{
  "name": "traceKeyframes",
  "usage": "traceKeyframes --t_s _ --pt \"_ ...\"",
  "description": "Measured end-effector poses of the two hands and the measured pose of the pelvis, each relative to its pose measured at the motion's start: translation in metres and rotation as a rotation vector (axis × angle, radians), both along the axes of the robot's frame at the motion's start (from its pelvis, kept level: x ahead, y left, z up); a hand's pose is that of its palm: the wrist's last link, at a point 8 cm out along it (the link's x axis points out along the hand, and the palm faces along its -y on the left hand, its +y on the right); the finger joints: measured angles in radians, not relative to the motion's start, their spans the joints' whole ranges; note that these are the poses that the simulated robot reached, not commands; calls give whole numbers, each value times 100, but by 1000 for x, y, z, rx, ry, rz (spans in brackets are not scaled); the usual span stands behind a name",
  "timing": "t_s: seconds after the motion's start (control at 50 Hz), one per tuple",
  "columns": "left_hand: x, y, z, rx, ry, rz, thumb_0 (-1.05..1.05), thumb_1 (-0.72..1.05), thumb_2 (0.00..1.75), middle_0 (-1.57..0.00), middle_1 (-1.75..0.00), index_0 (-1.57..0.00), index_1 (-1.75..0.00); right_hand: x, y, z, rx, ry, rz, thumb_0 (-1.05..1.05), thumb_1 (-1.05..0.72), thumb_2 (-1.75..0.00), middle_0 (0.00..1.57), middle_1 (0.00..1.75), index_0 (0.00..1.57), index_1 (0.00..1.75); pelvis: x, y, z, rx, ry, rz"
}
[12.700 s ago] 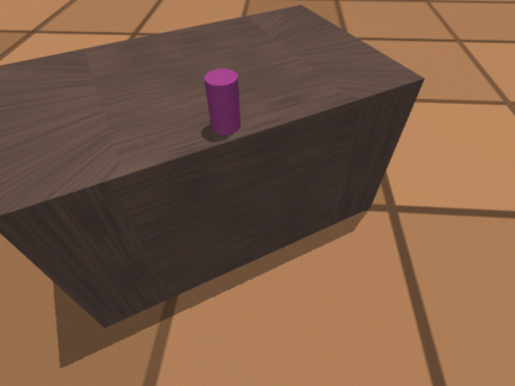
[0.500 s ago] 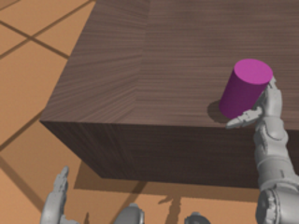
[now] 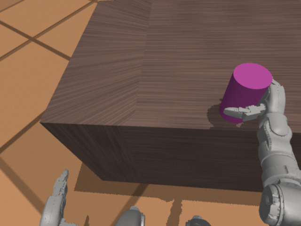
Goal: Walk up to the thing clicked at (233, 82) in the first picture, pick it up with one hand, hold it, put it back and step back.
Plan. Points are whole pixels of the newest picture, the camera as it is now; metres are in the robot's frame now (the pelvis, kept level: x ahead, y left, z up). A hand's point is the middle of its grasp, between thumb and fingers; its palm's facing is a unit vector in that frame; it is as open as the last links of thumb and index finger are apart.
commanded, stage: close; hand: right
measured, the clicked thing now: (241, 95) +0.45 -0.19 +0.07
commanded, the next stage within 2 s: settle in 0.02 s
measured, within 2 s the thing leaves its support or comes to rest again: leaves its support in 0.64 s
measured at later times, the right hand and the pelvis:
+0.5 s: hand (244, 97) +0.44 -0.19 +0.07, palm faces +0.15 +0.99 -0.01, open 11.3 cm; pelvis +0.01 +0.00 +0.01, yaw +0 degrees
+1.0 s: hand (248, 90) +0.44 -0.19 +0.10, palm faces +0.14 +0.99 +0.00, open 11.4 cm; pelvis +0.01 +0.00 +0.03, yaw +0 degrees
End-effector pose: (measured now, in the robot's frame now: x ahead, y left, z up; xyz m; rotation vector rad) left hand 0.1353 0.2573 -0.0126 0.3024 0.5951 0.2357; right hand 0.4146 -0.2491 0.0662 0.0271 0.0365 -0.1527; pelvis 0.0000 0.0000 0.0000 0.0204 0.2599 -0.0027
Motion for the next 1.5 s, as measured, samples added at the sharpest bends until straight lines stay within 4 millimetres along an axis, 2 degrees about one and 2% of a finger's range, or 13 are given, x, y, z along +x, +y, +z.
traceKeyframes --t_s 0.2,0.3,0.52,0.68,0.94,1.16,1.32,1.5 --pt "-1 1 2 -4 7 12 -1 -52 5 -5 -5 -6 -5 -2 -1 0 4 -1 8 0 46 -94 66 84 70 85 3 -1 2 -2 -5 4" --pt "1 4 2 3 8 14 -1 -52 5 -5 -5 -6 -5 -1 0 0 -4 8 7 0 50 -101 63 92 67 93 4 0 2 -3 -7 4" --pt "8 6 5 -2 7 26 -1 -53 6 -6 -6 -6 -5 -4 4 4 -25 58 6 0 54 -107 62 96 66 97 9 0 11 -3 -37 3" --pt "13 0 5 -27 5 27 -1 -53 6 -6 -5 -6 -5 -7 8 11 -26 77 18 0 56 -109 63 96 66 97 12 1 18 -5 -61 5" --pt "15 9 10 -13 -4 47 -1 -54 7 -5 -5 -5 -5 -5 6 33 -33 55 9 0 57 -111 61 100 64 101 15 2 26 -8 -91 7" --pt "14 7 12 -29 -12 54 -1 -54 7 -5 -5 -5 -5 -9 7 45 -25 54 12 0 57 -111 61 100 64 101 13 2 32 -9 -115 9" --pt "12 2 15 -39 -16 48 -1 -53 6 -5 -5 -5 -5 -16 8 54 -26 40 3 0 57 -111 61 100 64 101 12 1 36 -9 -136 12" --pt "15 -1 12 -59 -19 62 -1 -52 5 -5 -5 -5 -5 -30 11 79 -43 2 -4 0 58 -112 61 100 65 101 13 -1 42 -8 -174 13"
